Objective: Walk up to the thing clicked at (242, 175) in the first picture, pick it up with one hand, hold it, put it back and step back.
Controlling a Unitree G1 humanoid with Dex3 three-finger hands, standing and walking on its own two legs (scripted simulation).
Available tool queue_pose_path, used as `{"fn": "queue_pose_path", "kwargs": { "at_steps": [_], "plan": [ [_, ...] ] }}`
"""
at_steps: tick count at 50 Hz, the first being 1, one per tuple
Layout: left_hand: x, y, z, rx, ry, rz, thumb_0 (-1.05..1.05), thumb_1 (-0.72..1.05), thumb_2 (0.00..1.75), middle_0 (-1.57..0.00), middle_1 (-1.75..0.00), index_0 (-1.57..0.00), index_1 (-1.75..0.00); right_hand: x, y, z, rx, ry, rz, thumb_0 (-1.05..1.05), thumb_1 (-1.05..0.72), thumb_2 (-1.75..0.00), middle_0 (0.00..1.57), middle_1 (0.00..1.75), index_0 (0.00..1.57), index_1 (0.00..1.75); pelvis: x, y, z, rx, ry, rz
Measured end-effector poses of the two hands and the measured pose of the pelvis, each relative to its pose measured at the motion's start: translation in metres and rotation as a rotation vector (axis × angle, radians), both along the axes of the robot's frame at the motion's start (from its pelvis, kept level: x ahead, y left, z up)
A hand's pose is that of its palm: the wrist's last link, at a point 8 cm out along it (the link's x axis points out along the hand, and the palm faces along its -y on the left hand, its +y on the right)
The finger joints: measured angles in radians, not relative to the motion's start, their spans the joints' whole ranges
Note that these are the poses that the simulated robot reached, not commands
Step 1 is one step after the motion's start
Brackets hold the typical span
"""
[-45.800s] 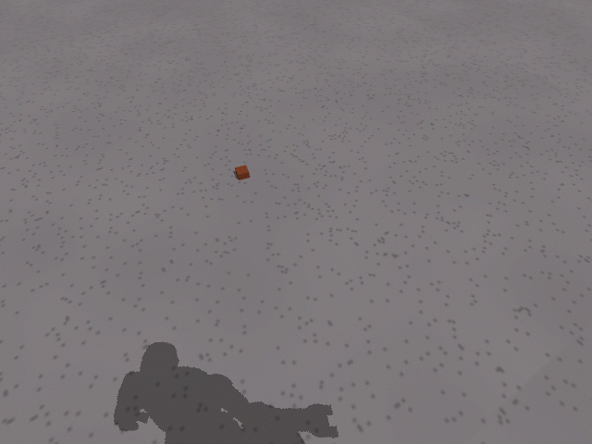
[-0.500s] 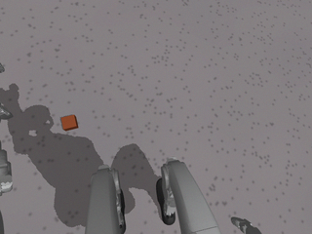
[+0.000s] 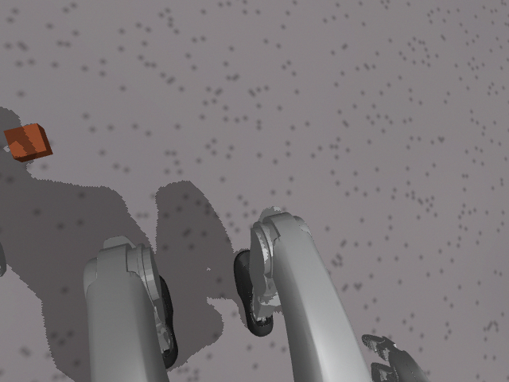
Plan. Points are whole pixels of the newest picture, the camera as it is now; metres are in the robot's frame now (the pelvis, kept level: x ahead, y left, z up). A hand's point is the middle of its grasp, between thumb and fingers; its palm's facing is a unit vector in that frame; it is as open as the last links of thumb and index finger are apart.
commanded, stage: withdraw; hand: left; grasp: from above
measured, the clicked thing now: (29, 143) +0.52 +0.33 -0.39
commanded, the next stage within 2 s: approach in 0.02 s
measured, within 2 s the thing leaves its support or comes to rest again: neither
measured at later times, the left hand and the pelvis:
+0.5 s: hand (12, 156) +0.48 +0.33 -0.30, palm faces -0.49 -0.20 -0.85, open 13.3 cm; pelvis +0.00 +0.00 -0.09, yaw -4 degrees
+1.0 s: hand (16, 153) +0.49 +0.33 -0.33, palm faces -0.42 -0.26 -0.87, open 14.0 cm; pelvis +0.00 +0.00 -0.10, yaw -7 degrees
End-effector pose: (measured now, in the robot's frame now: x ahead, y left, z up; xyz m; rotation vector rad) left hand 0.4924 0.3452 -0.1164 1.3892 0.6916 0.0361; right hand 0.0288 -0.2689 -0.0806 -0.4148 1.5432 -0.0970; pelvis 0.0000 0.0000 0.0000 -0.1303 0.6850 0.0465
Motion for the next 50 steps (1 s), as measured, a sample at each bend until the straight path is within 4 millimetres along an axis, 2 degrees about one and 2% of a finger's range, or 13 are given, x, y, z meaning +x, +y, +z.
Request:
{"fn": "queue_pose_path", "kwargs": {
  "at_steps": [6, 13, 17, 22, 26, 29, 33, 39, 42, 50],
  "plan": [
    [0.01, -0.012, -0.041, 0.009, 0.006, 0.002, 0.0, -0.43, 0.88, -0.18, -0.99, -0.19, -0.97, -0.008, 0.006, -0.044, 0.035, -0.004, -0.012, 0.0, -0.91, -0.9, 0.2, 0.3, 0.2, 0.3, -0.005, -0.002, -0.039, -0.004, -0.021, -0.01],
    [0.02, -0.013, -0.058, -0.003, 0.018, -0.021, 0.0, -0.4, 0.87, -0.17, -0.96, -0.19, -0.94, -0.01, 0.014, -0.072, 0.059, -0.016, -0.021, 0.0, -0.91, -0.9, 0.2, 0.3, 0.2, 0.3, -0.002, -0.002, -0.065, -0.018, -0.049, -0.021],
    [0.011, -0.006, -0.07, 0.002, 0.086, -0.022, 0.0, -0.39, 0.84, -0.17, -0.97, -0.19, -0.93, -0.011, 0.013, -0.078, 0.057, -0.002, -0.004, 0.0, -0.9, -0.89, 0.2, 0.3, 0.2, 0.3, 0.0, -0.002, -0.074, -0.027, -0.065, -0.025],
    [-0.004, -0.006, -0.103, -0.01, 0.149, -0.054, 0.0, -0.37, 0.82, -0.16, -0.99, -0.2, -0.94, -0.014, 0.009, -0.076, 0.041, 0.037, 0.06, 0.0, -0.9, -0.89, 0.2, 0.3, 0.2, 0.3, -0.001, -0.003, -0.083, -0.038, -0.095, -0.033],
    [-0.005, -0.017, -0.133, -0.041, 0.095, -0.088, 0.0, -0.36, 0.8, -0.15, -1.0, -0.21, -0.94, -0.016, 0.003, -0.068, 0.009, 0.061, 0.119, 0.0, -0.89, -0.89, 0.2, 0.3, 0.2, 0.3, -0.002, -0.004, -0.09, -0.051, -0.114, -0.039],
    [0.0, -0.024, -0.148, -0.04, 0.006, -0.074, 0.0, -0.35, 0.78, -0.17, -0.99, -0.22, -0.93, -0.018, 0.0, -0.062, -0.017, 0.076, 0.149, 0.0, -0.89, -0.89, 0.2, 0.3, 0.2, 0.3, -0.002, -0.003, -0.095, -0.06, -0.122, -0.045],
    [0.016, -0.025, -0.149, -0.003, -0.105, -0.015, 0.0, -0.36, 0.78, -0.18, -0.97, -0.22, -0.92, -0.017, -0.003, -0.056, -0.032, 0.079, 0.157, 0.0, -0.9, -0.89, 0.2, 0.3, 0.2, 0.3, 0.001, -0.002, -0.099, -0.066, -0.119, -0.048],
    [0.033, -0.024, -0.145, 0.034, -0.051, 0.049, 0.0, -0.42, 0.82, -0.16, -0.98, -0.18, -0.94, -0.015, 0.001, -0.061, -0.002, 0.045, 0.138, 0.0, -0.91, -0.9, 0.2, 0.3, 0.2, 0.3, 0.004, 0.003, -0.102, -0.087, -0.108, -0.057],
    [0.03, -0.021, -0.145, 0.047, -0.003, 0.059, 0.0, -0.44, 0.84, -0.15, -0.98, -0.17, -0.95, -0.015, 0.008, -0.066, 0.035, 0.032, 0.125, 0.0, -0.91, -0.9, 0.2, 0.3, 0.2, 0.29, 0.005, 0.004, -0.1, -0.088, -0.11, -0.059],
    [0.005, -0.009, -0.155, 0.001, 0.092, 0.117, 0.0, -0.5, 0.89, -0.15, -0.97, -0.15, -0.97, -0.018, 0.025, -0.073, 0.105, 0.029, 0.146, 0.0, -0.91, -0.9, 0.2, 0.3, 0.2, 0.3, 0.001, -0.001, -0.098, -0.082, -0.136, -0.064]
  ]
}}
